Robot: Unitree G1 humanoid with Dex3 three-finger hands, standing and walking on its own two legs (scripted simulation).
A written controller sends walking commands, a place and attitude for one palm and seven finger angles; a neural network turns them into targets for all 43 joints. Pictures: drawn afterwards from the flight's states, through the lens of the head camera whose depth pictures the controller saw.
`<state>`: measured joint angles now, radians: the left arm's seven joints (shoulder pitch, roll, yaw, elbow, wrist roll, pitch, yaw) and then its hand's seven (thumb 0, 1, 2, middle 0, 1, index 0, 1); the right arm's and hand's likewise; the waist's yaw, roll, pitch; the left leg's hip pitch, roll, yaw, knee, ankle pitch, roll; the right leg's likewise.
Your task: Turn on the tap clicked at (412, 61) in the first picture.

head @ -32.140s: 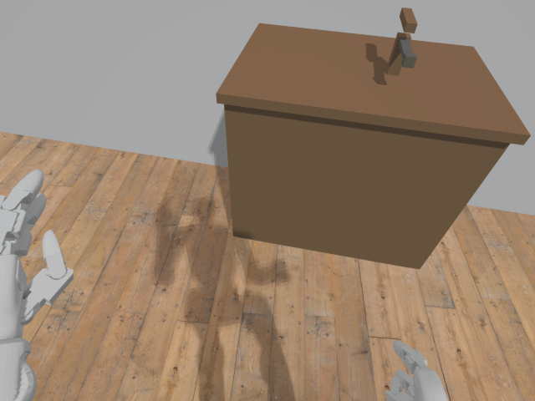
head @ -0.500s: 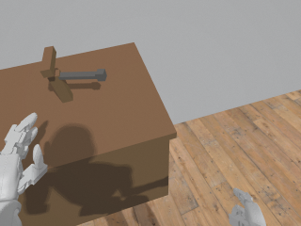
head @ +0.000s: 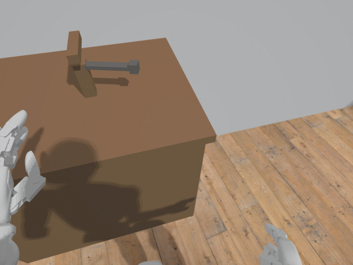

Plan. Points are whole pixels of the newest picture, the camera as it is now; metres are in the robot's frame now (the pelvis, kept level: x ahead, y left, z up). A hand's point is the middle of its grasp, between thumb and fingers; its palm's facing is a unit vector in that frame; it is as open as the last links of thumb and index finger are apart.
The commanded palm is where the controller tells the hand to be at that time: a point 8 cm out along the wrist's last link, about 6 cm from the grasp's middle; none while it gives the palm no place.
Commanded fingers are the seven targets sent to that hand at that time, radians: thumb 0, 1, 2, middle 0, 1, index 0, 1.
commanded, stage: step back with the hand held close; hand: left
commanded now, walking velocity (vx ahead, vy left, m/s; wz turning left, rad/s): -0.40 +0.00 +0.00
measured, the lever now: (134, 67) +0.58 +0.17 +0.14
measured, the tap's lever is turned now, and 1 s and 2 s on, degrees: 71 71 71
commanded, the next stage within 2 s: stop stepping back and stand still in 0.66 s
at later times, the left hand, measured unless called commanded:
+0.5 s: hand out of the picture +0.16 +0.28 +0.19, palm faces +0.48 -0.80 -0.36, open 7.4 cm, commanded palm +0.11 +0.30 +0.19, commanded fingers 0.00 0.90 0.90 -0.20 -0.30 -0.20 -0.30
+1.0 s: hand (9, 242) +0.12 +0.24 +0.17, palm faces +0.25 -0.91 -0.34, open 7.4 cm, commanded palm +0.05 +0.29 +0.19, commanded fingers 0.00 0.90 0.90 -0.20 -0.30 -0.20 -0.30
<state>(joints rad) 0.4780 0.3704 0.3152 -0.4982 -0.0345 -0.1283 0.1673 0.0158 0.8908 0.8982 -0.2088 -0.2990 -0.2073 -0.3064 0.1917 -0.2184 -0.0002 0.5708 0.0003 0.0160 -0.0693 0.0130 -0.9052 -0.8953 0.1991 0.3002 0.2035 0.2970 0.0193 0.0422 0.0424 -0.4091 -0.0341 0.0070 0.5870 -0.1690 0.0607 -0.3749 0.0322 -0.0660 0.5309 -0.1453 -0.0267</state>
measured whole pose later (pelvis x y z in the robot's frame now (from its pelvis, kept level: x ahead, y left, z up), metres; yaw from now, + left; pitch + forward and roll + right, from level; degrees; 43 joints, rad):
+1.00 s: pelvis -0.13 +0.02 +0.01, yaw -4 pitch -3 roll -1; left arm 0.41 0.40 0.32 -0.46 -0.08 -0.07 0.12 0.02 0.89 0.90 -0.21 -0.30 -0.21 -0.31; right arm 0.21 -0.21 -0.01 0.62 0.02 -0.05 -0.04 0.01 -0.91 -0.90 0.20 0.30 0.20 0.30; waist -0.05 -0.04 0.04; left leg -0.25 -0.08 0.05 0.43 -0.14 0.09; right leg -0.38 0.03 0.06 0.91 -0.44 0.00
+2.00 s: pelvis -0.17 +0.06 +0.01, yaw +0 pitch -2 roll -1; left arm 0.47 0.37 0.33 -0.53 -0.06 -0.14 0.15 0.02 0.89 0.90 -0.21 -0.30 -0.21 -0.31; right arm 0.18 -0.15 0.02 0.60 0.00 -0.07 -0.05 0.01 -0.90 -0.90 0.20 0.30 0.21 0.30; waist 0.01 0.01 0.06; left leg -0.25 0.03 0.01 0.51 -0.24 0.01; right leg -0.18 -0.02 -0.04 0.44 -0.23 0.02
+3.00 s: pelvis -0.19 +0.06 +0.02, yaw +0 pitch -2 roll -2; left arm 0.48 0.34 0.31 -0.47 -0.06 -0.11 0.16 0.02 0.89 0.90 -0.21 -0.30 -0.21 -0.31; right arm 0.19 -0.20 -0.01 0.61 0.00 -0.06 -0.07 0.01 -0.91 -0.90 0.20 0.30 0.20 0.30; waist 0.01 0.04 0.03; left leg -0.26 0.04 0.00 0.48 -0.19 0.00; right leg -0.18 -0.01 -0.05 0.39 -0.18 0.01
